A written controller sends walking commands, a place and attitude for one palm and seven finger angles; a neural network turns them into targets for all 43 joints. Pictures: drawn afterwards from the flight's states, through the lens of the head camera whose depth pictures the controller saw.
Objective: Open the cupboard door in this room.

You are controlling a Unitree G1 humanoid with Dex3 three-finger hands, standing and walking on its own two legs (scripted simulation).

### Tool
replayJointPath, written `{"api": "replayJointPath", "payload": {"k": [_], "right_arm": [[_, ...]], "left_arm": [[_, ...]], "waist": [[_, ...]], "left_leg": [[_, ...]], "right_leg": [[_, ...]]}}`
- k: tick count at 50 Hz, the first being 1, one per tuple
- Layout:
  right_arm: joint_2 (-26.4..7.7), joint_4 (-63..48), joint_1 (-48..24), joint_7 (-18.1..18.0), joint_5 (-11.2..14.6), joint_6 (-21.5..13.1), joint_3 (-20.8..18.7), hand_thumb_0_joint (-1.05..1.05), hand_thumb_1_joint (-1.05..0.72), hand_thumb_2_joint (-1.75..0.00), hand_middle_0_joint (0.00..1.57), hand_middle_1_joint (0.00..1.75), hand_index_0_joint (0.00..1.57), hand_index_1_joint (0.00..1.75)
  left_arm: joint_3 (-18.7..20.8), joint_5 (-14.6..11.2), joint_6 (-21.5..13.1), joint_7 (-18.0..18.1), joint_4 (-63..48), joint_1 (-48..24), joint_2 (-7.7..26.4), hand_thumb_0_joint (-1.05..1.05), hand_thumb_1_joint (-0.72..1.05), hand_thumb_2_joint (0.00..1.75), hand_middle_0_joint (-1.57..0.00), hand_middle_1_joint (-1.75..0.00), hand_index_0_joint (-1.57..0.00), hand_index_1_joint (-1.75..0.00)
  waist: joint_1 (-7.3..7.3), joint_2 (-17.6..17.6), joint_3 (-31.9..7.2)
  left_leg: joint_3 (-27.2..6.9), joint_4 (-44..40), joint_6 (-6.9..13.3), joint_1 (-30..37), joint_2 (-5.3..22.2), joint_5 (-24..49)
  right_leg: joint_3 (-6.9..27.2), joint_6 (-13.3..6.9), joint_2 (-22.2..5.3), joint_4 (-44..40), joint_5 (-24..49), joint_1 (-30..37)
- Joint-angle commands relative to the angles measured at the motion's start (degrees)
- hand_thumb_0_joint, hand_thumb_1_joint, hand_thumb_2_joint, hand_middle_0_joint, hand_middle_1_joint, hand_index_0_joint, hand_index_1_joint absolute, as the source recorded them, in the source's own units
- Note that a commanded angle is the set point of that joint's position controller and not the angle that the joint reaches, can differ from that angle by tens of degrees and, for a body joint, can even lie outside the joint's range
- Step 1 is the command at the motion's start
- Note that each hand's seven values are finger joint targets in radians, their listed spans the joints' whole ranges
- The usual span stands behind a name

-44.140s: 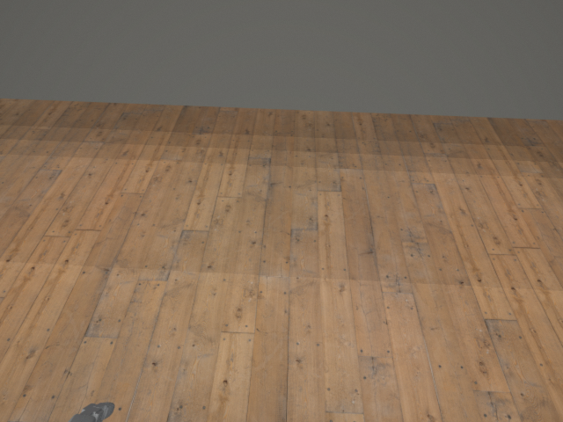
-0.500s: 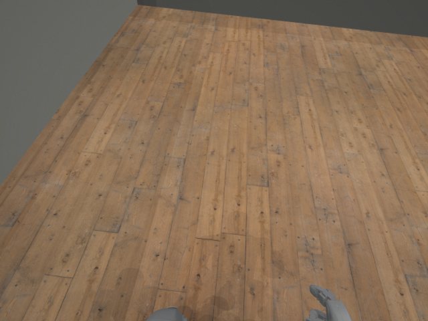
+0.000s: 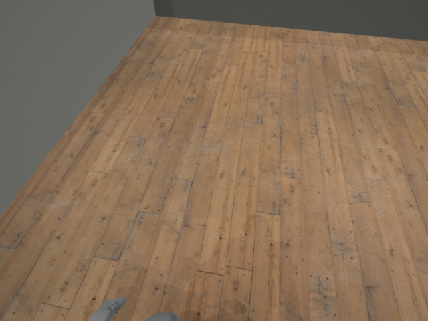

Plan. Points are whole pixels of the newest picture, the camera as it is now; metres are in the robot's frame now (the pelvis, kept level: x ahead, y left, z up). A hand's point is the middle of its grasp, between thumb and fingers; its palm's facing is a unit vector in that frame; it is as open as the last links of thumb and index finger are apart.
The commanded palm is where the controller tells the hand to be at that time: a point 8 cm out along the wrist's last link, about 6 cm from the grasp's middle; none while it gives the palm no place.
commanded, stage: turn to face it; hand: left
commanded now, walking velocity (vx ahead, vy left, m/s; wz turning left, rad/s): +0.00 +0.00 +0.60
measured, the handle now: out of the picture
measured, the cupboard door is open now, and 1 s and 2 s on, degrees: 41 41 41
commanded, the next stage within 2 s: none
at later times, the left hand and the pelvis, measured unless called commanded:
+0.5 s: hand out of the picture +0.07 +0.22 -0.16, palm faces +0.31 -0.90 -0.32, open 7.4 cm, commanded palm none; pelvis +0.04 -0.03 -0.01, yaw +17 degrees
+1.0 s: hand out of the picture -0.04 +0.16 -0.18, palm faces +0.63 -0.74 -0.24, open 7.4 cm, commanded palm none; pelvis +0.05 -0.04 -0.01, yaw +37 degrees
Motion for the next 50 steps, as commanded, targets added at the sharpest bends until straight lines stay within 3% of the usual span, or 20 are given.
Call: {"api": "replayJointPath", "payload": {"k": [1, 5, 6, 7, 8, 9, 13, 20, 22, 23, 24, 25, 28, 30, 36, 41, 42, 44, 45, 50], "right_arm": [[-1.93, -6.70, -2.59, 0.91, -0.12, -1.34, -0.14, 0.00, -0.90, -0.90, 0.20, 0.30, 0.20, 0.30], [-4.92, -8.85, -2.09, 1.13, -0.41, -2.02, -1.04, 0.00, -0.90, -0.90, 0.20, 0.30, 0.20, 0.30], [-8.06, -8.73, 0.54, 1.17, -0.56, -2.39, -1.84, 0.00, -0.90, -0.90, 0.20, 0.30, 0.20, 0.30], [-15.37, -9.26, 4.09, 0.79, -1.27, -2.90, -3.53, 0.00, -0.90, -0.90, 0.20, 0.30, 0.20, 0.30], [-18.49, -8.94, 7.26, 0.15, -1.19, -2.54, -4.05, 0.00, -0.90, -0.90, 0.20, 0.30, 0.20, 0.30], [-18.08, -9.32, 5.59, -0.48, -1.20, -3.01, -3.89, 0.00, -0.90, -0.90, 0.20, 0.30, 0.20, 0.30], [-14.22, -13.00, -6.47, -1.24, -0.87, -3.59, -2.53, 0.00, -0.90, -0.90, 0.20, 0.30, 0.20, 0.30], [-16.32, -14.55, -9.76, -0.45, -1.11, -2.28, -3.57, 0.00, -0.90, -0.90, 0.20, 0.30, 0.20, 0.30], [-16.25, -15.53, -12.66, -0.31, -0.74, -1.78, -3.82, 0.00, -0.90, -0.90, 0.20, 0.30, 0.20, 0.30], [-14.75, -16.33, -13.92, -0.09, -0.33, -1.58, -3.69, 0.00, -0.90, -0.90, 0.20, 0.30, 0.20, 0.30], [-10.36, -17.42, -13.27, 0.30, 0.19, -1.46, -3.11, 0.00, -0.90, -0.90, 0.20, 0.30, 0.20, 0.30], [-10.70, -18.47, -15.40, 0.68, -0.21, -1.68, -2.97, 0.00, -0.90, -0.90, 0.20, 0.30, 0.20, 0.30], [-10.86, -14.78, -13.00, 1.25, -0.41, -0.31, -3.24, 0.00, -0.90, -0.90, 0.20, 0.30, 0.20, 0.30], [-8.91, -14.00, -12.65, 1.64, -0.32, -0.35, -2.37, 0.00, -0.90, -0.90, 0.20, 0.30, 0.20, 0.30], [-6.69, -14.51, -17.85, 1.79, 0.16, -0.64, -1.23, 0.00, -0.90, -0.90, 0.20, 0.30, 0.20, 0.30], [-7.82, -13.66, -13.56, 1.41, 0.23, -1.67, -1.33, 0.00, -0.90, -0.90, 0.20, 0.30, 0.20, 0.30], [-9.85, -12.68, -9.87, 1.35, -0.03, -2.00, -1.95, 0.00, -0.90, -0.90, 0.20, 0.30, 0.20, 0.30], [-20.20, -11.92, -2.90, 0.50, -0.71, -1.94, -4.53, 0.00, -0.90, -0.90, 0.20, 0.30, 0.20, 0.30], [-19.76, -10.76, -0.45, -0.10, -0.77, -1.86, -4.41, 0.00, -0.90, -0.90, 0.20, 0.30, 0.20, 0.30], [-15.19, -13.54, -11.14, -0.97, -0.90, -2.65, -2.94, 0.00, -0.90, -0.90, 0.20, 0.30, 0.20, 0.30]], "left_arm": [[2.64, 0.38, 0.28, 0.75, -2.35, 3.79, 10.35, 0.00, 0.90, 0.90, -0.20, -0.30, -0.20, -0.30], [3.56, -0.05, 0.84, 0.28, -3.39, 3.93, 11.20, 0.00, 0.90, 0.90, -0.20, -0.30, -0.20, -0.30], [3.31, -0.38, 1.31, 0.01, -4.22, 4.32, 9.99, 0.00, 0.90, 0.90, -0.20, -0.30, -0.20, -0.30], [2.69, -0.87, 1.76, -0.43, -6.42, 4.40, 6.32, 0.00, 0.90, 0.90, -0.20, -0.30, -0.20, -0.30], [1.61, -0.22, 2.13, -0.14, -9.30, -0.53, 6.44, 0.00, 0.90, 0.90, -0.20, -0.30, -0.20, -0.30], [1.89, 0.17, 2.15, 0.07, -9.41, -1.88, 6.02, 0.00, 0.90, 0.90, -0.20, -0.30, -0.20, -0.30], [2.47, -0.05, 2.27, -0.80, -5.99, 2.13, 6.96, 0.00, 0.90, 0.90, -0.20, -0.30, -0.20, -0.30], [1.96, -0.56, 2.47, -0.65, -6.86, 4.35, 7.12, 0.00, 0.90, 0.90, -0.20, -0.30, -0.20, -0.30], [2.23, -0.64, 2.03, -0.56, -5.99, 9.40, 8.01, 0.00, 0.90, 0.90, -0.20, -0.30, -0.20, -0.30], [2.75, -0.30, 1.48, -0.34, -5.71, 12.29, 10.25, 0.00, 0.90, 0.90, -0.20, -0.30, -0.20, -0.30], [3.87, 0.69, 0.84, 0.24, -6.00, 13.84, 15.44, 0.00, 0.90, 0.90, -0.20, -0.30, -0.20, -0.30], [3.39, 0.53, 1.07, 0.38, -7.07, 11.63, 18.17, 0.00, 0.90, 0.90, -0.20, -0.30, -0.20, -0.30], [2.23, 0.06, 0.93, 0.82, -8.59, 3.22, 11.82, 0.00, 0.90, 0.90, -0.20, -0.30, -0.20, -0.30], [1.78, 0.14, 0.44, 0.76, -8.60, 3.78, 10.48, 0.00, 0.90, 0.90, -0.20, -0.30, -0.20, -0.30], [2.73, 0.31, 0.38, 0.68, -5.53, 11.44, 13.29, 0.00, 0.90, 0.90, -0.20, -0.30, -0.20, -0.30], [3.81, 0.01, 0.70, 0.22, -4.96, 9.90, 14.33, 0.00, 0.90, 0.90, -0.20, -0.30, -0.20, -0.30], [3.92, -0.39, 0.94, 0.05, -5.35, 8.79, 13.80, 0.00, 0.90, 0.90, -0.20, -0.30, -0.20, -0.30], [1.98, -0.61, 1.66, -0.35, -9.79, 4.57, 7.74, 0.00, 0.90, 0.90, -0.20, -0.30, -0.20, -0.30], [2.06, 0.02, 2.55, -0.03, -10.80, 0.58, 9.26, 0.00, 0.90, 0.90, -0.20, -0.30, -0.20, -0.30], [2.60, -0.37, 2.98, -0.91, -6.81, 3.60, 8.02, 0.00, 0.90, 0.90, -0.20, -0.30, -0.20, -0.30]], "waist": [[2.89, -9.37, -2.36], [1.32, -5.57, -4.58], [-0.27, 2.38, -6.71], [-2.19, 21.67, -8.52], [-4.48, 18.00, -9.20], [-3.32, 14.40, -10.39], [1.95, 12.45, -7.01], [2.17, 10.41, -6.49], [4.58, 10.05, -6.84], [6.22, 5.32, -6.68], [6.89, -11.17, -6.54], [7.19, -17.53, -4.25], [2.11, -10.53, -1.98], [2.07, -10.78, -3.36], [6.14, -10.53, -5.83], [3.98, -9.08, -7.83], [1.59, -4.83, -9.26], [-2.72, 19.78, -9.94], [-3.62, 11.67, -9.18], [2.51, 10.22, -5.51]], "left_leg": [[1.77, -9.17, -0.17, -0.94, 1.23, 3.72], [3.75, -26.56, 0.42, 9.18, -0.44, 14.36], [-0.74, -32.92, 1.69, 16.46, 1.90, 21.64], [-24.82, -38.53, 9.95, 21.76, 18.06, 38.83], [-31.70, -40.90, 15.75, 20.83, 24.40, 40.73], [-32.20, -41.01, 15.84, 20.49, 22.64, 35.09], [-17.40, -40.15, 10.96, 14.36, 12.17, 33.56], [-20.22, -39.73, 11.40, 9.91, 10.25, 26.42], [-20.34, -36.60, 9.67, 4.25, 7.99, 21.87], [-17.84, -32.20, 6.93, -0.99, 4.31, 15.85], [-9.97, -18.18, 2.22, -12.31, -3.93, 3.07], [-6.39, -2.72, 0.91, -12.23, -5.76, -6.06], [-7.95, 12.34, 0.26, -9.51, -0.83, 3.87], [-5.12, 7.38, -0.85, -8.31, -0.92, 5.49], [0.08, -11.35, -1.00, -3.40, -1.94, 2.45], [1.92, -29.73, 0.79, 9.15, -2.71, 11.13], [0.31, -36.28, 1.82, 17.56, -1.06, 18.88], [-28.70, -39.35, 16.24, 28.84, 23.15, 52.78], [-28.11, -39.15, 17.82, 25.86, 22.86, 46.95], [-16.45, -40.23, 11.33, 14.95, 10.47, 33.98]], "right_leg": [[3.66, -5.28, -13.80, -10.67, 18.92, 3.08], [0.27, -2.28, -12.96, -0.73, 14.29, 1.51], [-1.03, 0.26, -10.66, 7.07, 7.69, -3.34], [-2.35, 5.09, -1.74, 21.61, -18.52, -16.62], [5.65, 4.60, 0.87, 31.81, -25.05, -19.71], [9.33, 4.31, 1.51, 36.97, -21.46, -22.37], [11.61, 5.00, 1.62, 35.78, -7.92, -19.27], [8.91, 4.26, 6.03, 12.46, -9.12, -6.07], [8.02, 3.75, 7.13, 1.30, -2.38, 3.23], [10.21, 3.05, 4.51, -7.49, 0.26, 9.40], [27.63, -1.90, -10.64, -17.69, -4.28, 15.46], [34.69, -7.52, -21.11, -19.61, 0.41, 7.69], [21.20, -7.28, -13.44, -15.10, 8.08, 0.96], [12.78, -5.81, -10.19, -11.71, 21.01, 5.27], [8.59, -6.45, -12.67, -7.55, 35.16, 15.07], [4.82, -3.58, -13.20, -0.46, 30.99, 11.24], [2.30, -1.04, -12.39, 5.80, 25.26, 5.71], [2.66, 5.35, -0.33, 27.37, -24.15, -19.62], [8.63, 4.74, -0.06, 33.02, -21.75, -21.05], [10.58, 4.96, 2.11, 29.46, -9.04, -14.82]]}}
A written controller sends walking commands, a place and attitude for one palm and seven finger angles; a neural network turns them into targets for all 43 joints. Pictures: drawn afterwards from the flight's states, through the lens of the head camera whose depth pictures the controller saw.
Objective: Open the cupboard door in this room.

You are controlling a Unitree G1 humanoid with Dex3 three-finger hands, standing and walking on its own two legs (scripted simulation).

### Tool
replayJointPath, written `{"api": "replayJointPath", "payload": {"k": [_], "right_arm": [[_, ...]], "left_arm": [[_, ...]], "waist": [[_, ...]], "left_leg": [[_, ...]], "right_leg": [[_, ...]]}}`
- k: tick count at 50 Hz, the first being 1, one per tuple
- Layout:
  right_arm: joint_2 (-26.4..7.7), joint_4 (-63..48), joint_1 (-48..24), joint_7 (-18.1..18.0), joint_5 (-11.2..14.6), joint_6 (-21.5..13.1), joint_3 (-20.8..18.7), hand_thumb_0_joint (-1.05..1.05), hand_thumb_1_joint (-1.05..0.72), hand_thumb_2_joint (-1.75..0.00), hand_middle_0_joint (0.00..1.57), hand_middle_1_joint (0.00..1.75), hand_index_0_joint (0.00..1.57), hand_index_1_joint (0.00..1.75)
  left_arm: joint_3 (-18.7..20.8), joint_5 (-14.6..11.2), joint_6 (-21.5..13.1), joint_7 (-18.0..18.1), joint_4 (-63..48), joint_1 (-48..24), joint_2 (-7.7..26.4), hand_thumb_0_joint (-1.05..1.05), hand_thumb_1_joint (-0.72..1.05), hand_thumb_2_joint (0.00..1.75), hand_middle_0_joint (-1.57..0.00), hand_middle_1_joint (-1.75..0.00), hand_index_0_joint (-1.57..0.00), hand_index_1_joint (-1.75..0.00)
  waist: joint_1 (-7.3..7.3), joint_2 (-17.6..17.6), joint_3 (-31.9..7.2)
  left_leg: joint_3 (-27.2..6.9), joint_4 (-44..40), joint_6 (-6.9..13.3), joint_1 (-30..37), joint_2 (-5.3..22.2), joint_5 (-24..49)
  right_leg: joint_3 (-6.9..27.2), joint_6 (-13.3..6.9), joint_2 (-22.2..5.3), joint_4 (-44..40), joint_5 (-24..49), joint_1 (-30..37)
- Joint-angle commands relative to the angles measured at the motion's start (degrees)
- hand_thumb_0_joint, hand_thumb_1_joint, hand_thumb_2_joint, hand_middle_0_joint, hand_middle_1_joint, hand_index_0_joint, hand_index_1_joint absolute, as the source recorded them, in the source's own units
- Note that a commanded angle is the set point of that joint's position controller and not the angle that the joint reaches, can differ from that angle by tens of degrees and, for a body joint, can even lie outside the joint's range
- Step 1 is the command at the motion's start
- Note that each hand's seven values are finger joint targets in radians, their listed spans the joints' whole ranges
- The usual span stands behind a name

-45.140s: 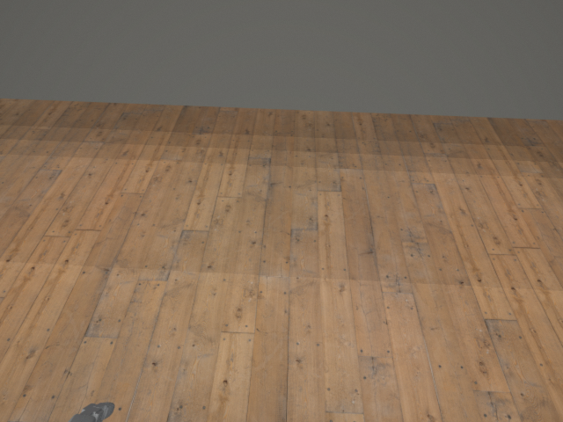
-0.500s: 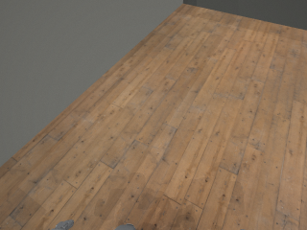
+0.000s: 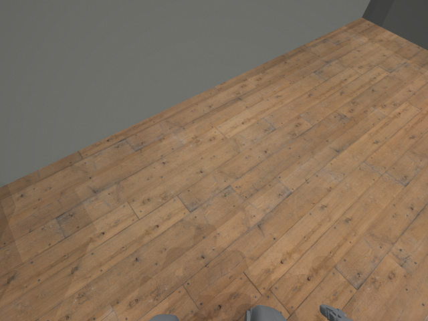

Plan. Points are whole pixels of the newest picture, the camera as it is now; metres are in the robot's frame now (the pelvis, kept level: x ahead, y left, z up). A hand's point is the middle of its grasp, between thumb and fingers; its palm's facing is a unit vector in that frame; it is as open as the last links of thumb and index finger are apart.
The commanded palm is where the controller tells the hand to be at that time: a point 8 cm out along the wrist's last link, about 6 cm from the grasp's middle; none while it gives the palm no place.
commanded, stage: turn to face it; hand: left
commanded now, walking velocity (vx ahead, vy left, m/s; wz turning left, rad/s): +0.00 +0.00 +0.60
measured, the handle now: out of the picture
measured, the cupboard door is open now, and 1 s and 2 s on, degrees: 41 41 41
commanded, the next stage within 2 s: none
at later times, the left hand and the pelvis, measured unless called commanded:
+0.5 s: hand out of the picture +0.02 +0.16 -0.16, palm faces +0.32 -0.92 -0.22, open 7.4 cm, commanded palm none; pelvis +0.01 -0.04 +0.01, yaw +19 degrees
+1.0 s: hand out of the picture -0.01 +0.16 -0.14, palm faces +0.57 -0.77 -0.29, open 7.4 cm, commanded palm none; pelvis +0.02 -0.07 +0.00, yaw +36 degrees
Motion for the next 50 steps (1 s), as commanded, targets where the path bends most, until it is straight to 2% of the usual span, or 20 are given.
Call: {"api": "replayJointPath", "payload": {"k": [1, 5, 8, 9, 10, 11, 15, 22, 25, 26, 27, 28, 33, 40, 43, 44, 45, 46, 47, 50], "right_arm": [[-12.84, -3.14, 1.84, -1.08, -0.25, -1.16, -3.09, 0.00, -0.90, -0.90, 0.20, 0.30, 0.20, 0.30], [-13.37, -3.30, 1.40, -0.79, -0.40, -0.55, -3.53, 0.00, -0.90, -0.90, 0.20, 0.30, 0.20, 0.30], [-12.52, -4.70, -1.01, -0.57, 0.20, -0.07, -3.77, 0.00, -0.90, -0.90, 0.20, 0.30, 0.20, 0.30], [-9.01, -5.55, -0.27, -0.25, 0.73, -0.03, -3.34, 0.00, -0.90, -0.90, 0.20, 0.30, 0.20, 0.30], [-6.64, -7.05, -1.46, 0.10, 0.73, -0.24, -2.91, 0.00, -0.90, -0.90, 0.20, 0.30, 0.20, 0.30], [-9.55, -6.13, -0.85, 0.26, 0.21, 0.22, -3.32, 0.00, -0.90, -0.90, 0.20, 0.30, 0.20, 0.30], [-6.37, -2.99, 1.34, 1.33, 0.32, 1.17, -2.57, 0.00, -0.90, -0.90, 0.20, 0.30, 0.20, 0.30], [-4.41, -3.79, -2.74, 1.53, 0.98, 0.27, -1.20, 0.00, -0.90, -0.90, 0.20, 0.30, 0.20, 0.30], [-6.19, -2.82, 2.18, 1.30, 0.76, -0.22, -1.67, 0.00, -0.90, -0.90, 0.20, 0.30, 0.20, 0.30], [-9.09, -1.87, 5.73, 1.24, 0.51, -0.55, -2.53, 0.00, -0.90, -0.90, 0.20, 0.30, 0.20, 0.30], [-16.01, -1.67, 9.81, 0.83, -0.19, -0.89, -4.21, 0.00, -0.90, -0.90, 0.20, 0.30, 0.20, 0.30], [-18.21, -0.48, 14.03, 0.34, -0.10, -0.39, -4.63, 0.00, -0.90, -0.90, 0.20, 0.30, 0.20, 0.30], [-12.53, -2.83, 4.41, -1.42, -0.11, -1.39, -2.81, 0.00, -0.90, -0.90, 0.20, 0.30, 0.20, 0.30], [-13.27, -3.17, 2.99, -0.90, -0.39, -0.60, -3.52, 0.00, -0.90, -0.90, 0.20, 0.30, 0.20, 0.30], [-12.70, -4.11, 0.35, -0.67, 0.14, -0.12, -3.87, 0.00, -0.90, -0.90, 0.20, 0.30, 0.20, 0.30], [-10.42, -4.71, 0.27, -0.43, 0.51, -0.06, -3.64, 0.00, -0.90, -0.90, 0.20, 0.30, 0.20, 0.30], [-6.58, -5.94, 0.69, -0.05, 0.87, -0.13, -3.11, 0.00, -0.90, -0.90, 0.20, 0.30, 0.20, 0.30], [-8.06, -6.57, -0.62, 0.33, 0.25, -0.13, -3.20, 0.00, -0.90, -0.90, 0.20, 0.30, 0.20, 0.30], [-8.38, -5.40, -0.79, 0.25, 0.10, 0.51, -3.60, 0.00, -0.90, -0.90, 0.20, 0.30, 0.20, 0.30], [-6.80, -2.84, 1.54, 1.22, 0.31, 1.28, -2.95, 0.00, -0.90, -0.90, 0.20, 0.30, 0.20, 0.30]], "left_arm": [[0.74, -0.11, -1.95, -0.11, -5.86, -0.97, 3.59, 0.00, 0.90, 0.90, -0.20, -0.30, -0.20, -0.30], [0.50, -0.28, -2.23, -0.03, -6.42, -0.57, 3.35, 0.00, 0.90, 0.90, -0.20, -0.30, -0.20, -0.30], [1.15, -0.23, -3.18, 0.28, -5.38, 5.65, 5.40, 0.00, 0.90, 0.90, -0.20, -0.30, -0.20, -0.30], [2.09, 0.55, -3.81, 0.86, -5.23, 7.82, 9.59, 0.00, 0.90, 0.90, -0.20, -0.30, -0.20, -0.30], [2.44, 1.01, -3.83, 1.16, -5.85, 7.40, 13.84, 0.00, 0.90, 0.90, -0.20, -0.30, -0.20, -0.30], [1.82, 0.49, -4.03, 1.40, -6.45, 5.42, 12.22, 0.00, 0.90, 0.90, -0.20, -0.30, -0.20, -0.30], [0.27, 0.41, -4.03, 1.50, -8.39, -3.01, 6.49, 0.00, 0.90, 0.90, -0.20, -0.30, -0.20, -0.30], [1.64, 0.68, -4.12, 1.40, -5.18, 4.61, 10.38, 0.00, 0.90, 0.90, -0.20, -0.30, -0.20, -0.30], [2.19, 0.16, -3.78, 0.96, -5.10, 2.95, 10.43, 0.00, 0.90, 0.90, -0.20, -0.30, -0.20, -0.30], [1.98, -0.19, -3.43, 0.68, -5.81, 2.34, 9.27, 0.00, 0.90, 0.90, -0.20, -0.30, -0.20, -0.30], [1.23, -0.58, -3.03, 0.20, -8.06, 1.80, 5.05, 0.00, 0.90, 0.90, -0.20, -0.30, -0.20, -0.30], [0.01, 0.13, -2.51, 0.59, -10.53, -3.74, 4.27, 0.00, 0.90, 0.90, -0.20, -0.30, -0.20, -0.30], [0.73, 0.08, -2.02, 0.06, -6.27, -2.60, 4.18, 0.00, 0.90, 0.90, -0.20, -0.30, -0.20, -0.30], [0.27, -0.38, -2.21, 0.21, -7.20, -1.80, 3.26, 0.00, 0.90, 0.90, -0.20, -0.30, -0.20, -0.30], [0.84, -0.39, -2.92, 0.47, -6.18, 3.66, 4.59, 0.00, 0.90, 0.90, -0.20, -0.30, -0.20, -0.30], [1.49, 0.00, -3.51, 0.87, -5.91, 5.77, 7.21, 0.00, 0.90, 0.90, -0.20, -0.30, -0.20, -0.30], [2.51, 0.93, -3.91, 1.36, -6.07, 6.59, 12.62, 0.00, 0.90, 0.90, -0.20, -0.30, -0.20, -0.30], [1.72, 0.65, -3.58, 1.31, -6.95, 4.84, 13.38, 0.00, 0.90, 0.90, -0.20, -0.30, -0.20, -0.30], [1.40, 0.35, -3.96, 1.63, -7.06, 2.53, 10.76, 0.00, 0.90, 0.90, -0.20, -0.30, -0.20, -0.30], [0.07, 0.13, -4.13, 1.46, -8.38, -2.62, 6.49, 0.00, 0.90, 0.90, -0.20, -0.30, -0.20, -0.30]], "waist": [[-1.35, 12.50, -8.71], [-1.33, 13.37, -8.25], [2.02, 9.28, -8.62], [3.16, -3.60, -9.65], [3.95, -16.92, -8.48], [2.66, -13.47, -8.27], [-2.09, -9.83, -5.71], [2.06, -9.16, -8.94], [-1.04, -6.94, -9.99], [-3.29, -0.14, -11.81], [-5.44, 18.55, -13.34], [-7.71, 17.13, -11.78], [-2.16, 11.77, -9.67], [-1.82, 12.18, -9.60], [1.07, 11.36, -9.64], [2.22, 4.85, -10.21], [2.91, -12.77, -9.77], [2.69, -12.05, -7.91], [1.08, -14.20, -6.78], [-2.28, -8.92, -5.44]], "left_leg": [[-12.49, -13.00, 8.08, 7.10, 12.36, 20.88], [-15.37, -12.22, 7.79, 3.29, 11.25, 16.78], [-15.44, -5.90, 4.45, -6.42, 7.25, 9.35], [-10.10, 4.49, 0.77, -15.78, 1.13, -3.04], [-1.98, 21.10, -2.45, -20.00, -4.81, -18.50], [-5.71, 32.28, -1.70, -17.63, -1.15, -16.90], [-1.57, 35.56, -3.83, -15.32, 1.64, -7.07], [5.00, 9.59, -3.54, -7.65, 0.18, -9.49], [5.50, -3.65, -2.31, 3.12, -0.21, 0.88], [1.23, -8.32, -0.57, 12.46, 3.12, 10.55], [-21.39, -10.59, 7.71, 20.43, 19.11, 29.67], [-25.71, -12.21, 13.16, 17.55, 25.18, 34.33], [-14.95, -13.03, 8.71, 9.51, 13.56, 24.26], [-17.96, -11.86, 8.47, 4.79, 11.20, 19.06], [-18.46, -7.67, 5.79, -3.40, 8.13, 13.20], [-15.71, -1.84, 2.80, -10.07, 4.08, 5.25], [-4.93, 12.14, -2.01, -19.61, -4.51, -11.85], [-4.39, 26.12, -2.04, -17.93, -3.40, -18.23], [-6.30, 33.71, -2.03, -18.42, -1.53, -16.15], [-2.98, 38.00, -3.72, -16.68, 0.87, -6.34]], "right_leg": [[2.75, 0.50, 1.32, -3.49, 3.24, -1.94], [0.90, -0.03, 4.45, -16.42, 3.64, 5.91], [0.80, -0.82, 4.58, -33.88, 13.81, 20.83], [12.35, -3.89, -6.76, -43.66, 9.44, 28.41], [26.52, -10.76, -21.44, -48.02, 13.88, 25.18], [24.73, -13.38, -22.02, -47.56, 12.14, 18.50], [4.74, -10.06, -11.92, -42.15, 28.24, 16.00], [0.02, -10.74, -14.90, -35.05, 45.92, 25.86], [-3.81, -7.00, -14.19, -28.39, 39.17, 20.28], [-6.19, -4.06, -12.27, -20.87, 30.66, 12.61], [-8.14, 0.60, -3.40, -7.52, -0.20, -3.29], [-1.73, 0.23, -1.29, 0.77, -11.80, -7.39], [4.34, 0.44, -0.15, 4.45, 3.68, -5.83], [1.89, -0.14, 4.75, -16.98, 3.15, 6.00], [1.17, -0.89, 5.66, -31.79, 12.65, 18.78], [6.57, -2.39, -0.29, -40.68, 11.97, 26.01], [23.12, -8.36, -16.22, -46.64, 11.07, 29.19], [24.38, -12.94, -22.41, -47.37, 14.88, 20.70], [23.83, -12.96, -19.78, -46.66, 17.98, 17.81], [6.16, -10.27, -11.92, -42.09, 30.45, 17.41]]}}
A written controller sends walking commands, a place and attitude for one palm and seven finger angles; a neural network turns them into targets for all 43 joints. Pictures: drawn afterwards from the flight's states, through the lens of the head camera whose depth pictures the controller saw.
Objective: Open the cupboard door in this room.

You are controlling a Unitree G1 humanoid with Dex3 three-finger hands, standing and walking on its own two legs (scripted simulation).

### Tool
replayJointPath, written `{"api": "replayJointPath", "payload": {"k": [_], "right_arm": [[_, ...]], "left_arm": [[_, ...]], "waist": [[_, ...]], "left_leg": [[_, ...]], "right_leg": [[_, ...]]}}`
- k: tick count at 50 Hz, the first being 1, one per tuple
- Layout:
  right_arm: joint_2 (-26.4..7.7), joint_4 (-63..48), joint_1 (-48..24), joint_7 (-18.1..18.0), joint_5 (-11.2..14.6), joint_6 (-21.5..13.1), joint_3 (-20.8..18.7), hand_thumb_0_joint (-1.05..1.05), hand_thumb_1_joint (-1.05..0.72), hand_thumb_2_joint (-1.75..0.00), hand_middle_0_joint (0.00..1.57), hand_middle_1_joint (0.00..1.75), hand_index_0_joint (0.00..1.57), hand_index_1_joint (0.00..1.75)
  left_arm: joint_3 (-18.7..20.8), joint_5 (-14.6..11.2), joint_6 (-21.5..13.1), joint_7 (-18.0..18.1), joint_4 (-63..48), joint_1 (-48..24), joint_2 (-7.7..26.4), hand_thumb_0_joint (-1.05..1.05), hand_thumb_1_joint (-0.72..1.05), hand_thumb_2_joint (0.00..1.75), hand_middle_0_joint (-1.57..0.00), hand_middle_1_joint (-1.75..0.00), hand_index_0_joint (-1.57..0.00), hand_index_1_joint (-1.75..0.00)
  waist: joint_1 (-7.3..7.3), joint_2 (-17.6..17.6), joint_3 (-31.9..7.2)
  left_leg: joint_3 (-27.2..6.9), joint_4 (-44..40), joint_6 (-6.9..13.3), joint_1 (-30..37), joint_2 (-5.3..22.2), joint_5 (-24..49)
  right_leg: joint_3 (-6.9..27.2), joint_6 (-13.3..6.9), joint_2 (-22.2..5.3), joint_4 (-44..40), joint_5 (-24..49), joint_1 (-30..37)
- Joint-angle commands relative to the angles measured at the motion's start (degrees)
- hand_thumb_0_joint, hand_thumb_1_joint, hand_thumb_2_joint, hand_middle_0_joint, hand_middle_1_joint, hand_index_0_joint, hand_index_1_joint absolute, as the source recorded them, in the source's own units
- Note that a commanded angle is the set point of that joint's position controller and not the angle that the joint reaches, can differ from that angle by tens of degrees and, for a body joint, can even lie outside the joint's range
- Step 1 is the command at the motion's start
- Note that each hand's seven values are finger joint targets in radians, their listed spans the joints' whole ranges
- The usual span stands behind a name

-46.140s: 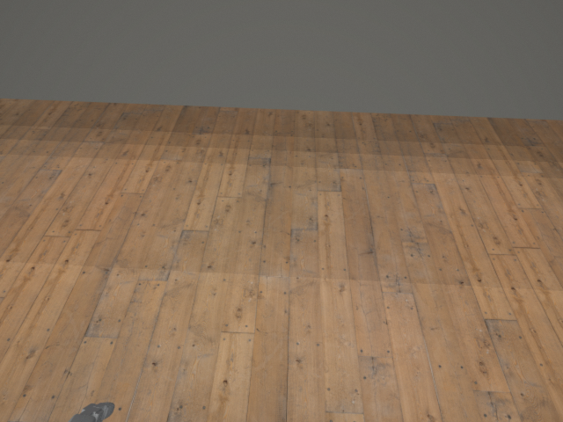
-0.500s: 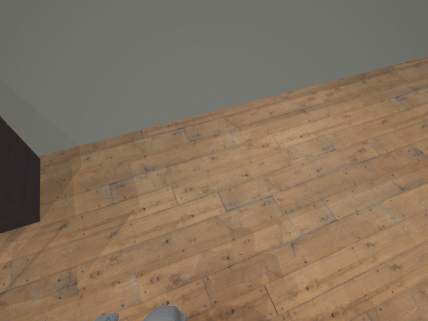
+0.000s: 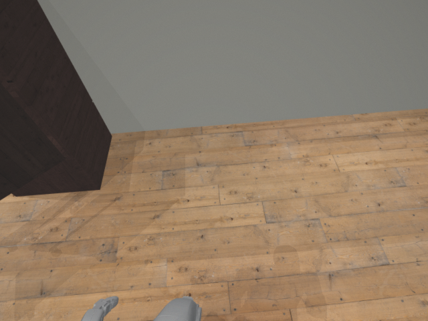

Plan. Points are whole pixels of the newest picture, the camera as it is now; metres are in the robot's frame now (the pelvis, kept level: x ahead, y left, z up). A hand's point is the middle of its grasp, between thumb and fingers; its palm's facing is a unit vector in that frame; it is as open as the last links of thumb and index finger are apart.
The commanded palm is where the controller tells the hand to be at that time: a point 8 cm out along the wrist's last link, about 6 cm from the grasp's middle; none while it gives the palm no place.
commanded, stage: turn to face it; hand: left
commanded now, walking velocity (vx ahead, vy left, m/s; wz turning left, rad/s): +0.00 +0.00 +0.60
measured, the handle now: out of the picture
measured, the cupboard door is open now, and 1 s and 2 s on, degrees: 41 41 41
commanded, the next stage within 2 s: take the last steps up to it in 1.26 s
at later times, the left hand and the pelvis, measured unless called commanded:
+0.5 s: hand out of the picture +0.01 +0.26 -0.16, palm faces +0.35 -0.90 -0.25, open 7.4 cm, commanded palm none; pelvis +0.00 +0.02 +0.00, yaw +18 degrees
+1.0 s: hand out of the picture -0.04 +0.16 -0.15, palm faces +0.60 -0.76 -0.24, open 7.3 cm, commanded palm none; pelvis +0.02 -0.03 +0.01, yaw +37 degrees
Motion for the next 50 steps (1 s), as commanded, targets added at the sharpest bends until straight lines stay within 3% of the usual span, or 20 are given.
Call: {"api": "replayJointPath", "payload": {"k": [1, 5, 8, 10, 12, 13, 14, 15, 17, 19, 21, 29, 33, 34, 35, 36, 37, 40, 44, 50], "right_arm": [[-3.58, -4.71, -1.89, 0.79, 0.16, -1.46, -0.47, 0.00, -0.90, -0.90, 0.20, 0.30, 0.20, 0.30], [-2.01, -5.20, -5.56, 1.03, 0.44, -1.54, 0.40, 0.00, -0.90, -0.90, 0.20, 0.30, 0.20, 0.30], [-1.68, -6.03, -7.02, 1.04, 0.67, -2.14, 0.83, 0.00, -0.90, -0.90, 0.20, 0.30, 0.20, 0.30], [-1.92, -5.88, -5.71, 0.83, 0.76, -2.64, 0.88, 0.00, -0.90, -0.90, 0.20, 0.30, 0.20, 0.30], [-3.63, -4.94, -1.64, 0.71, 0.48, -3.10, 0.50, 0.00, -0.90, -0.90, 0.20, 0.30, 0.20, 0.30], [-7.08, -4.27, 2.19, 0.64, 0.22, -3.56, -0.42, 0.00, -0.90, -0.90, 0.20, 0.30, 0.20, 0.30], [-14.23, -3.74, 7.17, 0.11, -0.39, -3.88, -2.30, 0.00, -0.90, -0.90, 0.20, 0.30, 0.20, 0.30], [-16.21, -2.28, 11.30, -0.34, -0.17, -3.31, -2.27, 0.00, -0.90, -0.90, 0.20, 0.30, 0.20, 0.30], [-12.81, -3.30, 6.92, -1.81, -0.26, -3.71, -1.63, 0.00, -0.90, -0.90, 0.20, 0.30, 0.20, 0.30], [-9.90, -4.46, 2.42, -2.10, -0.35, -4.12, -0.45, 0.00, -0.90, -0.90, 0.20, 0.30, 0.20, 0.30], [-9.54, -4.41, 1.84, -2.09, -0.19, -4.50, -0.18, 0.00, -0.90, -0.90, 0.20, 0.30, 0.20, 0.30], [-10.02, -4.25, 1.63, -1.47, -0.58, -3.64, -0.94, 0.00, -0.90, -0.90, 0.20, 0.30, 0.20, 0.30], [-9.32, -5.38, -1.43, -1.34, 0.03, -3.21, -1.41, 0.00, -0.90, -0.90, 0.20, 0.30, 0.20, 0.30], [-6.84, -5.90, -1.02, -1.03, 0.49, -3.27, -1.15, 0.00, -0.90, -0.90, 0.20, 0.30, 0.20, 0.30], [-3.35, -7.07, -0.80, -0.71, 0.83, -3.39, -0.63, 0.00, -0.90, -0.90, 0.20, 0.30, 0.20, 0.30], [-5.97, -6.85, -0.37, -0.42, 0.21, -2.94, -1.06, 0.00, -0.90, -0.90, 0.20, 0.30, 0.20, 0.30], [-5.65, -5.73, -1.00, -0.34, -0.01, -2.21, -1.40, 0.00, -0.90, -0.90, 0.20, 0.30, 0.20, 0.30], [-3.88, -3.69, 0.55, 0.64, -0.06, -1.46, -0.73, 0.00, -0.90, -0.90, 0.20, 0.30, 0.20, 0.30], [-2.23, -3.70, -2.42, 0.79, 0.24, -1.34, 0.06, 0.00, -0.90, -0.90, 0.20, 0.30, 0.20, 0.30], [-1.18, -4.26, -4.63, 0.54, 0.67, -2.40, 1.11, 0.00, -0.90, -0.90, 0.20, 0.30, 0.20, 0.30]], "left_arm": [[1.88, 0.11, -1.40, 1.07, -3.79, 0.22, 8.61, 0.00, 0.90, 0.90, -0.20, -0.30, -0.20, -0.30], [2.58, 0.31, -1.41, 1.02, -1.86, 4.91, 10.72, 0.00, 0.90, 0.90, -0.20, -0.30, -0.20, -0.30], [3.16, 0.67, -1.25, 0.92, -0.62, 6.97, 11.96, 0.00, 0.90, 0.90, -0.20, -0.30, -0.20, -0.30], [3.69, 0.57, -1.10, 0.73, -0.36, 7.04, 12.94, 0.00, 0.90, 0.90, -0.20, -0.30, -0.20, -0.30], [3.93, 0.01, -0.89, 0.36, -0.41, 6.14, 12.95, 0.00, 0.90, 0.90, -0.20, -0.30, -0.20, -0.30], [3.71, -0.29, -0.66, 0.09, -1.04, 5.37, 11.44, 0.00, 0.90, 0.90, -0.20, -0.30, -0.20, -0.30], [2.65, -0.70, -0.47, -0.41, -3.80, 3.87, 6.97, 0.00, 0.90, 0.90, -0.20, -0.30, -0.20, -0.30], [1.98, 0.02, 0.28, 0.20, -5.83, -0.43, 7.46, 0.00, 0.90, 0.90, -0.20, -0.30, -0.20, -0.30], [2.32, -0.12, 0.70, 0.48, -4.26, -2.69, 6.86, 0.00, 0.90, 0.90, -0.20, -0.30, -0.20, -0.30], [2.50, -0.03, 0.81, -0.23, -2.07, -1.20, 6.95, 0.00, 0.90, 0.90, -0.20, -0.30, -0.20, -0.30], [2.49, -0.12, 0.96, -0.33, -1.03, 0.81, 6.78, 0.00, 0.90, 0.90, -0.20, -0.30, -0.20, -0.30], [1.98, -0.44, 0.95, -0.17, -3.12, -2.07, 6.33, 0.00, 0.90, 0.90, -0.20, -0.30, -0.20, -0.30], [2.42, -0.66, -0.20, 0.26, -2.04, 4.12, 7.45, 0.00, 0.90, 0.90, -0.20, -0.30, -0.20, -0.30], [3.07, -0.27, -0.86, 0.70, -1.74, 6.72, 10.40, 0.00, 0.90, 0.90, -0.20, -0.30, -0.20, -0.30], [3.94, 0.65, -1.21, 1.11, -1.69, 7.73, 15.36, 0.00, 0.90, 0.90, -0.20, -0.30, -0.20, -0.30], [3.29, 0.33, -1.06, 1.12, -2.35, 6.48, 15.64, 0.00, 0.90, 0.90, -0.20, -0.30, -0.20, -0.30], [2.99, 0.08, -1.09, 1.35, -2.84, 3.20, 13.05, 0.00, 0.90, 0.90, -0.20, -0.30, -0.20, -0.30], [1.64, -0.14, -1.22, 1.12, -3.91, -1.80, 8.22, 0.00, 0.90, 0.90, -0.20, -0.30, -0.20, -0.30], [2.15, 0.14, -1.47, 1.18, -1.98, 3.82, 9.44, 0.00, 0.90, 0.90, -0.20, -0.30, -0.20, -0.30], [3.30, 0.72, -1.27, 0.87, 0.57, 7.07, 12.11, 0.00, 0.90, 0.90, -0.20, -0.30, -0.20, -0.30]], "waist": [[0.19, -13.83, -5.52], [2.62, -11.60, -6.85], [3.85, -14.34, -7.50], [3.35, -14.39, -8.41], [0.88, -11.88, -10.25], [-1.44, -3.37, -13.09], [-4.25, 15.20, -14.52], [-5.79, 10.68, -14.45], [-3.90, 13.70, -11.76], [-1.06, 7.00, -9.20], [0.23, 4.80, -9.74], [-0.20, 7.15, -8.17], [3.04, 5.51, -9.85], [4.27, -1.80, -10.84], [4.75, -18.56, -10.59], [4.09, -15.85, -9.68], [2.51, -16.77, -7.53], [-0.64, -14.23, -4.12], [1.89, -11.30, -6.00], [3.53, -14.06, -7.39]], "left_leg": [[2.68, 10.42, -1.50, -5.08, 3.78, 3.52], [6.60, -3.36, -1.93, -1.92, 3.49, 1.27], [8.43, -12.39, -1.16, 1.41, 3.30, -0.46], [10.02, -19.37, -0.48, 5.41, 2.36, 1.68], [10.21, -30.01, 0.63, 15.48, 1.82, 11.24], [3.62, -34.64, 2.97, 25.90, 7.12, 23.42], [-19.04, -35.26, 12.37, 34.54, 24.04, 48.70], [-20.48, -35.38, 17.17, 31.56, 28.38, 50.69], [-16.53, -36.42, 14.76, 26.68, 21.96, 43.61], [-11.21, -37.58, 11.97, 22.24, 17.43, 40.98], [-8.85, -37.44, 11.16, 23.31, 15.73, 42.41], [-14.11, -37.95, 11.37, 17.17, 13.81, 30.97], [-15.35, -31.81, 8.42, 9.05, 10.35, 28.66], [-12.46, -25.61, 5.27, 1.25, 6.35, 18.70], [0.07, -11.27, 0.17, -7.20, -2.83, -3.89], [-0.74, 2.67, 0.39, -5.10, -0.72, -8.71], [-1.79, 9.59, 0.33, -5.18, 0.98, -5.95], [1.32, 13.20, -1.21, -5.25, 3.45, 4.04], [4.89, 2.50, -2.05, -2.97, 3.57, 2.21], [8.64, -15.41, -0.67, 4.54, 2.73, -0.50]], "right_leg": [[5.47, -5.63, -14.27, -13.89, 23.53, 6.95], [1.82, -5.99, -15.63, -11.45, 30.71, 12.61], [1.00, -6.34, -17.38, -8.81, 34.19, 14.42], [-0.25, -5.48, -17.79, -5.85, 35.97, 14.04], [-3.47, -2.01, -16.46, 0.50, 31.33, 8.84], [-6.07, 1.09, -13.92, 10.20, 22.72, 0.84], [-7.02, 5.64, -4.96, 23.78, -14.67, -16.58], [0.36, 4.54, -3.69, 30.25, -22.16, -18.56], [4.92, 4.59, -3.51, 34.86, -14.53, -21.04], [5.32, 5.09, -2.98, 34.73, -7.28, -18.49], [5.06, 5.48, -2.39, 32.27, -4.91, -17.31], [3.97, 4.96, 1.44, 14.05, -6.27, -8.27], [3.24, 3.81, 3.06, -5.79, 3.97, 7.94], [9.92, 2.05, -4.14, -14.02, 4.96, 16.94], [25.10, -4.46, -20.40, -17.96, 9.92, 19.65], [25.73, -9.04, -25.49, -18.58, 9.18, 10.27], [24.03, -8.76, -22.04, -18.69, 8.01, 6.29], [7.36, -5.36, -14.12, -15.53, 18.49, 4.90], [3.25, -5.77, -15.17, -13.38, 26.92, 11.03], [2.07, -6.82, -17.62, -9.24, 32.29, 12.45]]}}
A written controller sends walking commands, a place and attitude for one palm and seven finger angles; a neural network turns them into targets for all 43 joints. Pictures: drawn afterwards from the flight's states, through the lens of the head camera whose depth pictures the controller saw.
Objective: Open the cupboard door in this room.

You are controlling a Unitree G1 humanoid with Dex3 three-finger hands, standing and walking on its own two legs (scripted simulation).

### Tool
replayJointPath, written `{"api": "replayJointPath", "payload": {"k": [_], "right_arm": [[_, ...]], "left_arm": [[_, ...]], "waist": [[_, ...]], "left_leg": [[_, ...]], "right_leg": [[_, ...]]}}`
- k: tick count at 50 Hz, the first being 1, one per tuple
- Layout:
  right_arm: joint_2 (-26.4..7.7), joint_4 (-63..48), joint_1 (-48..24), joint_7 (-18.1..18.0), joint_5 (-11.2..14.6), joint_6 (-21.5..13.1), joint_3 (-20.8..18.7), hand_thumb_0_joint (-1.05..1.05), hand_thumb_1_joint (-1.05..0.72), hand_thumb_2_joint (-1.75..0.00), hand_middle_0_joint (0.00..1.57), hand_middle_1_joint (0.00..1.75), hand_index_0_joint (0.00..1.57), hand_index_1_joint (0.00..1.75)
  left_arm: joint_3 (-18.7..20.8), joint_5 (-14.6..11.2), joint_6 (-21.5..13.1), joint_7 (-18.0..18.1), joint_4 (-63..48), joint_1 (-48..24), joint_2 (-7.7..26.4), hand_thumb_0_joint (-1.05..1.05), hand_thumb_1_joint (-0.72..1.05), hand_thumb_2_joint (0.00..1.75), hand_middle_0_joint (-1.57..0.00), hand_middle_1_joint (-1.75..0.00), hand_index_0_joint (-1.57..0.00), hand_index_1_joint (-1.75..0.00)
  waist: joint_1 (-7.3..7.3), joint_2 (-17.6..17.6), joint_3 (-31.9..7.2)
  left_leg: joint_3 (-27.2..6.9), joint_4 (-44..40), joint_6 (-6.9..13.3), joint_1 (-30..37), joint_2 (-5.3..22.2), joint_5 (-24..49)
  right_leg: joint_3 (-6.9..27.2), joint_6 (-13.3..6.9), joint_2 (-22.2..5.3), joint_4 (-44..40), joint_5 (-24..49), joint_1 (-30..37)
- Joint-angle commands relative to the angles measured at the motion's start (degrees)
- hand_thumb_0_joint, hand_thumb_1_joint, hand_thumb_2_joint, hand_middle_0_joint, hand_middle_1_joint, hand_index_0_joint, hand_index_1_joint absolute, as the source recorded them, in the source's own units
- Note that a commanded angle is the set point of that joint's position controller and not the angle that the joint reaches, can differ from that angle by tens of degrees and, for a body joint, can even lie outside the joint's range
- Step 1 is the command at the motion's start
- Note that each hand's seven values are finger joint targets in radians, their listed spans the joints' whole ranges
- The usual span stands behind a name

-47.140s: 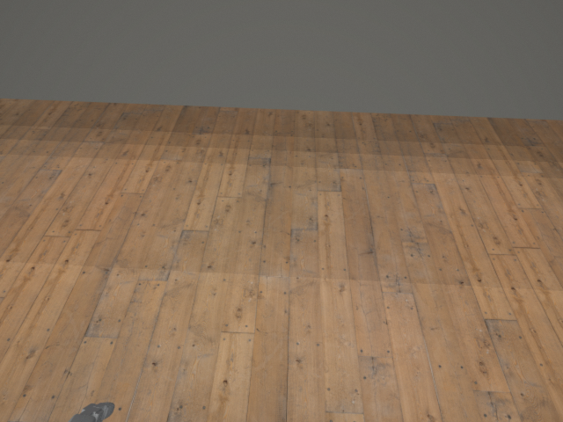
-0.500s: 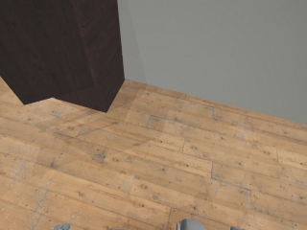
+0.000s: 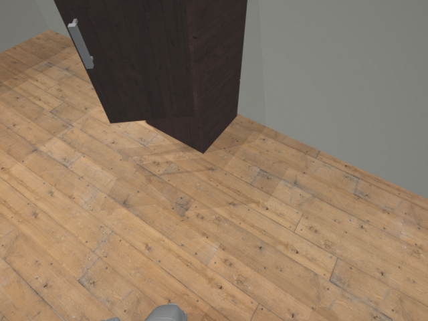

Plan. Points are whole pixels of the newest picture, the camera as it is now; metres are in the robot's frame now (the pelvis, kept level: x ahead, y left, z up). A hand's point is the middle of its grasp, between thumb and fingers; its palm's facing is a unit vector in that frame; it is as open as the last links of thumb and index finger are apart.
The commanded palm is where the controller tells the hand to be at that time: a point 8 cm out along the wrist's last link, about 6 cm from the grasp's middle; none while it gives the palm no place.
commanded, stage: turn to face it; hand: left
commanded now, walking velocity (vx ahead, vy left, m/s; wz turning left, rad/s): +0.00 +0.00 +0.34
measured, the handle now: (82, 44) +0.96 +0.52 -0.03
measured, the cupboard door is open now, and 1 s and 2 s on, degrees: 41 41 41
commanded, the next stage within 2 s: take the last steps up to it in 0.26 s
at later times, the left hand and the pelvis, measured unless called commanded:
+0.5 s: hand out of the picture +0.02 +0.21 -0.17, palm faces +0.21 -0.94 -0.26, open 7.4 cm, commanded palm none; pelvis +0.00 +0.00 -0.01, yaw +9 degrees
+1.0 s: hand out of the picture -0.06 +0.22 -0.19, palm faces +0.39 -0.91 -0.15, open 7.4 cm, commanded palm none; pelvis +0.08 +0.09 -0.02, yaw +17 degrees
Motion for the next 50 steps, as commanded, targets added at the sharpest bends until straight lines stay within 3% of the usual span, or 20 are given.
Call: {"api": "replayJointPath", "payload": {"k": [1, 3, 4, 5, 6, 8, 11, 18, 21, 22, 24, 25, 27, 30, 41, 44, 45, 46, 47, 50], "right_arm": [[-1.65, -5.59, -2.99, -0.16, 0.38, -2.97, 0.62, 0.00, -0.90, -0.90, 0.20, 0.30, 0.20, 0.30], [-2.97, -4.49, 1.00, -0.25, 0.20, -3.53, 0.41, 0.00, -0.90, -0.90, 0.20, 0.30, 0.20, 0.30], [-6.98, -3.95, 3.46, -0.48, -0.17, -4.02, -0.49, 0.00, -0.90, -0.90, 0.20, 0.30, 0.20, 0.30], [-13.09, -3.84, 6.59, -0.90, -0.73, -4.11, -1.80, 0.00, -0.90, -0.90, 0.20, 0.30, 0.20, 0.30], [-14.91, -3.10, 9.08, -1.34, -0.89, -3.63, -1.92, 0.00, -0.90, -0.90, 0.20, 0.30, 0.20, 0.30], [-11.30, -3.88, 4.58, -2.68, -0.90, -4.18, -0.93, 0.00, -0.90, -0.90, 0.20, 0.30, 0.20, 0.30], [-7.97, -4.59, 0.56, -3.06, -0.64, -4.82, 0.45, 0.00, -0.90, -0.90, 0.20, 0.30, 0.20, 0.30], [-7.93, -3.45, 1.06, -2.68, -0.78, -4.34, 0.37, 0.00, -0.90, -0.90, 0.20, 0.30, 0.20, 0.30], [-7.07, -3.24, 0.14, -2.42, -0.56, -4.05, 0.13, 0.00, -0.90, -0.90, 0.20, 0.30, 0.20, 0.30], [-5.66, -3.41, -0.15, -2.15, -0.18, -4.06, 0.18, 0.00, -0.90, -0.90, 0.20, 0.30, 0.20, 0.30], [-2.50, -6.81, -4.20, -1.05, -0.18, -4.18, 0.75, 0.00, -0.90, -0.90, 0.20, 0.30, 0.20, 0.30], [-4.86, -6.71, -6.16, -0.81, -0.71, -3.91, 0.09, 0.00, -0.90, -0.90, 0.20, 0.30, 0.20, 0.30], [-3.78, -3.94, -2.66, -0.04, -0.88, -3.78, -0.29, 0.00, -0.90, -0.90, 0.20, 0.30, 0.20, 0.30], [-1.43, -1.48, 0.37, 0.62, -0.76, -3.79, 0.14, 0.00, -0.90, -0.90, 0.20, 0.30, 0.20, 0.30], [2.04, -2.63, -6.41, 1.48, -0.27, -5.74, 1.85, 0.00, -0.90, -0.90, 0.20, 0.30, 0.20, 0.30], [0.57, -0.10, 2.02, 0.83, -0.41, -6.94, 1.64, 0.00, -0.90, -0.90, 0.20, 0.30, 0.20, 0.30], [-2.31, 2.54, 9.62, 0.18, -0.57, -7.41, 1.01, 0.00, -0.90, -0.90, 0.20, 0.30, 0.20, 0.30], [-8.81, 4.39, 17.86, -0.85, -1.23, -7.84, -0.69, 0.00, -0.90, -0.90, 0.20, 0.30, 0.20, 0.30], [-12.40, 5.49, 23.72, -1.96, -1.12, -7.34, -1.54, 0.00, -0.90, -0.90, 0.20, 0.30, 0.20, 0.30], [-6.10, 2.77, 12.49, -2.62, -0.81, -7.51, -0.04, 0.00, -0.90, -0.90, 0.20, 0.30, 0.20, 0.30]], "left_arm": [[3.92, 0.37, -0.78, 0.77, -1.50, 3.56, 13.64, 0.00, 0.90, 0.90, -0.20, -0.30, -0.20, -0.30], [3.96, -0.13, -0.44, 0.46, -0.96, 2.28, 13.10, 0.00, 0.90, 0.90, -0.20, -0.30, -0.20, -0.30], [3.68, -0.62, 0.00, 0.19, -1.88, 2.55, 11.30, 0.00, 0.90, 0.90, -0.20, -0.30, -0.20, -0.30], [2.40, -0.91, 0.44, -0.13, -3.89, 1.50, 7.15, 0.00, 0.90, 0.90, -0.20, -0.30, -0.20, -0.30], [1.86, -0.26, 1.06, 0.24, -5.41, -1.87, 7.63, 0.00, 0.90, 0.90, -0.20, -0.30, -0.20, -0.30], [2.21, -0.35, 1.44, 0.25, -3.19, -3.03, 7.62, 0.00, 0.90, 0.90, -0.20, -0.30, -0.20, -0.30], [2.37, -0.33, 1.68, -0.43, 0.08, 0.30, 7.27, 0.00, 0.90, 0.90, -0.20, -0.30, -0.20, -0.30], [1.53, -0.52, 1.45, -0.32, 0.32, 0.74, 5.80, 0.00, 0.90, 0.90, -0.20, -0.30, -0.20, -0.30], [1.69, -0.41, 0.31, -0.63, 2.00, 5.62, 5.20, 0.00, 0.90, 0.90, -0.20, -0.30, -0.20, -0.30], [2.21, -0.10, -0.36, -0.55, 2.91, 8.73, 6.74, 0.00, 0.90, 0.90, -0.20, -0.30, -0.20, -0.30], [3.79, 0.59, -0.85, -0.03, 2.61, 12.49, 15.09, 0.00, 0.90, 0.90, -0.20, -0.30, -0.20, -0.30], [3.45, 0.13, -1.57, 0.22, 2.35, 10.87, 13.49, 0.00, 0.90, 0.90, -0.20, -0.30, -0.20, -0.30], [2.30, -0.15, -2.64, 0.00, 1.75, 4.60, 9.12, 0.00, 0.90, 0.90, -0.20, -0.30, -0.20, -0.30], [2.19, -0.30, -3.99, 0.07, 3.01, 6.62, 7.05, 0.00, 0.90, 0.90, -0.20, -0.30, -0.20, -0.30], [1.93, 0.47, -4.47, 0.08, 10.33, 14.43, 7.36, 0.00, 0.90, 0.90, -0.20, -0.30, -0.20, -0.30], [2.32, 0.21, -3.80, 0.04, 10.51, 11.46, 8.27, 0.00, 0.90, 0.90, -0.20, -0.30, -0.20, -0.30], [2.06, 0.14, -3.55, -0.16, 10.38, 11.31, 6.97, 0.00, 0.90, 0.90, -0.20, -0.30, -0.20, -0.30], [1.66, -0.35, -3.19, -0.56, 9.25, 13.13, 3.54, 0.00, 0.90, 0.90, -0.20, -0.30, -0.20, -0.30], [0.92, -0.44, -3.07, -0.55, 6.86, 10.73, 1.56, 0.00, 0.90, 0.90, -0.20, -0.30, -0.20, -0.30], [1.05, -0.13, -2.82, -0.71, 5.85, 3.56, 1.92, 0.00, 0.90, 0.90, -0.20, -0.30, -0.20, -0.30]], "waist": [[2.34, -10.38, -8.24], [-0.25, -7.49, -9.58], [-1.54, 1.83, -11.42], [-3.37, 17.82, -11.56], [-4.82, 13.29, -11.27], [-2.55, 16.56, -10.21], [0.44, 9.74, -7.96], [0.14, 10.61, -7.59], [2.40, 9.19, -8.63], [4.00, 4.66, -7.87], [7.67, -17.17, -1.83], [6.19, -13.68, 1.86], [1.78, -9.42, 3.09], [1.76, -7.51, -1.99], [4.41, -9.62, 0.02], [-0.10, -8.37, -2.83], [-3.13, -2.24, -6.63], [-5.86, 11.96, -12.77], [-7.45, 18.34, -14.29], [-3.44, 11.47, -5.26]], "left_leg": [[3.27, -12.95, 1.38, 2.68, -1.42, 1.18], [2.79, -25.51, 2.43, 13.39, -1.31, 11.65], [-4.61, -29.29, 5.21, 21.82, 5.31, 22.15], [-23.80, -31.63, 13.44, 25.97, 20.11, 40.89], [-24.44, -31.96, 18.24, 20.92, 24.26, 38.23], [-20.48, -32.69, 16.26, 17.61, 18.29, 34.07], [-12.77, -33.39, 13.45, 15.77, 12.93, 36.23], [-13.58, -33.83, 13.52, 12.74, 11.86, 27.10], [-13.61, -31.17, 11.37, 6.57, 8.48, 9.46], [-11.35, -26.04, 8.94, -0.09, 4.74, 1.05], [-2.78, 2.44, 3.84, -17.32, -4.31, -9.57], [-7.21, 10.60, 4.03, -17.82, -1.31, -3.58], [-7.15, 15.08, 3.28, -16.09, 1.09, 7.67], [-3.94, 12.66, 1.61, -14.11, 1.81, 13.27], [3.74, -13.28, 2.84, -7.37, 1.14, 11.34], [6.37, -23.21, 4.44, 10.10, -1.64, 13.11], [5.58, -26.38, 5.07, 21.70, -1.11, 12.40], [-10.76, -28.28, 8.86, 33.78, 11.59, 11.16], [-24.82, -35.84, 13.60, 36.42, 20.31, 10.56], [-19.60, -40.91, 14.86, 18.49, 19.68, 0.00]], "right_leg": [[8.35, -6.29, -13.69, -3.75, 30.10, 7.47], [5.10, -2.40, -11.68, 2.43, 23.16, 1.59], [1.80, 1.03, -8.05, 10.25, 13.26, -6.32], [0.99, 4.87, -0.22, 21.54, -17.83, -19.54], [7.09, 3.45, 0.47, 29.15, -22.41, -18.86], [11.42, 3.49, 0.53, 34.79, -15.44, -21.12], [11.14, 3.81, 1.82, 34.35, -7.74, -18.77], [8.86, 3.36, 4.60, 17.29, -8.85, -9.83], [6.72, 2.80, 6.60, 2.10, -2.81, 2.12], [8.92, 2.32, 4.52, -5.43, -2.28, 9.52], [39.17, -7.62, -19.78, -22.79, -23.42, 9.44], [42.25, -8.92, -19.81, -24.79, -25.31, 2.24], [29.11, -5.76, -13.89, -22.68, -16.49, -0.37], [16.51, -4.22, -10.31, -20.03, -0.09, 5.54], [8.30, -5.32, -12.17, -15.81, 15.40, 9.82], [5.40, -3.72, -10.09, -8.11, 14.49, 2.76], [3.14, -2.58, -7.39, 2.40, 14.87, -1.57], [-0.45, 0.01, -0.58, 17.67, -2.25, -12.78], [2.39, 0.44, 4.62, 31.92, -19.12, -22.45], [10.69, -1.31, -0.48, 44.39, -8.11, -27.46]]}}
